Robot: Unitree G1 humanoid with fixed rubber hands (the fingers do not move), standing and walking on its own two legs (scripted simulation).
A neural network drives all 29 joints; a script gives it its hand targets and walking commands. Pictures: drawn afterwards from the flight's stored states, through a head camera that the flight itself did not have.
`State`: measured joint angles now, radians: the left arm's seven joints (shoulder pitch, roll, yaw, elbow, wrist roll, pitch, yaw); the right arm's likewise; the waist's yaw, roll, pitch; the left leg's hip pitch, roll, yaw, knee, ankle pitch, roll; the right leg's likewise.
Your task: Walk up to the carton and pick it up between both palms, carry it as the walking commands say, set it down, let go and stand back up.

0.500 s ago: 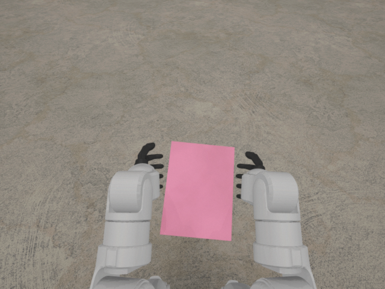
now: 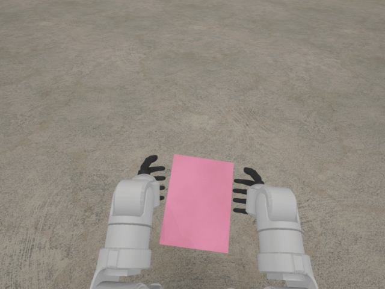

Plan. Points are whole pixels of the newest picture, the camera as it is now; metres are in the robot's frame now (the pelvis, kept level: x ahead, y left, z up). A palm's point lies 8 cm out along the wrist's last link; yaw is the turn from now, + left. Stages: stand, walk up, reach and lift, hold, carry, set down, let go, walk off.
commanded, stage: carry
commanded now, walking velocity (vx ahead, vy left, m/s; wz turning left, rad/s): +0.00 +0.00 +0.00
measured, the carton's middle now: (194, 206) +0.35 +0.01 -0.07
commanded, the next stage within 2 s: hold in 1.96 s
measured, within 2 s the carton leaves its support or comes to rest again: neither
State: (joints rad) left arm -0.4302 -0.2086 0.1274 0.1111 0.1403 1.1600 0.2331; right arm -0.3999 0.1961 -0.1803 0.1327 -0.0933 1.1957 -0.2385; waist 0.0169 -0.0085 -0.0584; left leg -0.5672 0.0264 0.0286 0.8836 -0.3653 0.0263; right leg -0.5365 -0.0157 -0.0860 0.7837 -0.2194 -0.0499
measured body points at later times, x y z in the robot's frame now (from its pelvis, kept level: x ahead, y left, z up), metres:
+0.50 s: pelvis -0.01 +0.01 +0.01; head -0.04 +0.02 +0.46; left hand +0.29 +0.11 +0.07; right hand +0.27 -0.12 +0.06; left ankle +0.07 +0.11 -0.70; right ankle +0.11 -0.10 -0.69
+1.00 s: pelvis +0.01 +0.00 +0.02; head +0.00 +0.00 +0.47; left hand +0.32 +0.11 +0.07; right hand +0.30 -0.13 +0.06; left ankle +0.07 +0.11 -0.70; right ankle +0.10 -0.10 -0.70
